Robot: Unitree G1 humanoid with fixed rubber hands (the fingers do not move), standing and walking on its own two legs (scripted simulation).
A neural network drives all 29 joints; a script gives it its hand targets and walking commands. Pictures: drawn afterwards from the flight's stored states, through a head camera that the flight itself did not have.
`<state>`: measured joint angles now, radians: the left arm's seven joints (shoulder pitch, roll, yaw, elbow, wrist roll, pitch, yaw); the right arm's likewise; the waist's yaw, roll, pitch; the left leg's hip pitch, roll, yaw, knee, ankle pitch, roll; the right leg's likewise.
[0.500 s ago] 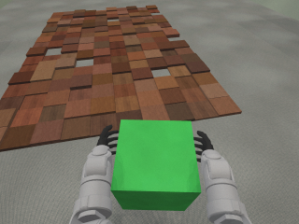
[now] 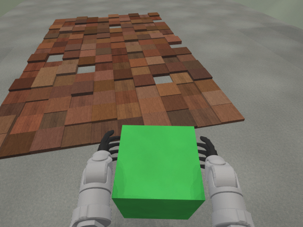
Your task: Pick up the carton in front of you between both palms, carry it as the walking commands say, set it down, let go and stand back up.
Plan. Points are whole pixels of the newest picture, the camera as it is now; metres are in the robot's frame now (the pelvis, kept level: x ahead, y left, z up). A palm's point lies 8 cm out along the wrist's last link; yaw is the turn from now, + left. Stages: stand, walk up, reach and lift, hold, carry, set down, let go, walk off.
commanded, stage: hold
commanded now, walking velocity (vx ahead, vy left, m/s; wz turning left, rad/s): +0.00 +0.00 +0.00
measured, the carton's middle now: (156, 175) +0.29 +0.00 -0.05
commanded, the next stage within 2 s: carry in 1.48 s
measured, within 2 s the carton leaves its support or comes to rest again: neither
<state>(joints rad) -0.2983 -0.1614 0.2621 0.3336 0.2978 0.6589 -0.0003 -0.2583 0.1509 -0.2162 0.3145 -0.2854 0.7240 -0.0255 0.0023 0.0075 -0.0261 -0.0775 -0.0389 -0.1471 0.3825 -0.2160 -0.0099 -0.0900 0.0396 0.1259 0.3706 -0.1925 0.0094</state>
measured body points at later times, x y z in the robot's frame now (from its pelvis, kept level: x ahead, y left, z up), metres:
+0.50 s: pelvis -0.01 +0.00 +0.00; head -0.07 +0.00 +0.45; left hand +0.30 +0.15 +0.05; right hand +0.29 -0.15 +0.04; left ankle +0.00 +0.13 -0.75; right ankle +0.01 -0.13 -0.75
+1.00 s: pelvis +0.00 +0.00 +0.00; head -0.06 +0.00 +0.45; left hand +0.30 +0.15 +0.05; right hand +0.29 -0.15 +0.04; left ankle +0.00 +0.13 -0.75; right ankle +0.01 -0.13 -0.75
